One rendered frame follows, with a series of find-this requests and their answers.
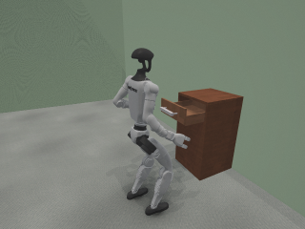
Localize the right robot hand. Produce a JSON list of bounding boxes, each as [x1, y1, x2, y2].
[[173, 134, 191, 149]]

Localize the right robot forearm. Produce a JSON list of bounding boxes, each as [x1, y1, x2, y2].
[[147, 114, 175, 141]]

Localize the robot right upper arm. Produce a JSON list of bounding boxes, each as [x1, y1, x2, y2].
[[142, 81, 159, 125]]

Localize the cabinet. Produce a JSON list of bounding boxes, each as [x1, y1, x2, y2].
[[175, 88, 244, 180]]

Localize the robot right thigh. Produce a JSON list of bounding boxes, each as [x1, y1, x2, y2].
[[139, 136, 173, 178]]

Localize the handle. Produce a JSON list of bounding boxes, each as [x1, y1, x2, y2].
[[159, 107, 177, 116]]

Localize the robot left upper arm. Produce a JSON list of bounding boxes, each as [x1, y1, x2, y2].
[[112, 75, 133, 108]]

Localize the drawer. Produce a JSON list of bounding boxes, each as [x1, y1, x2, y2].
[[161, 97, 206, 126]]

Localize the left robot forearm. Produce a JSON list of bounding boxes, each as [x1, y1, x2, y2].
[[122, 99, 130, 109]]

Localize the robot right shin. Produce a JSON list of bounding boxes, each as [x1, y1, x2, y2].
[[151, 170, 173, 209]]

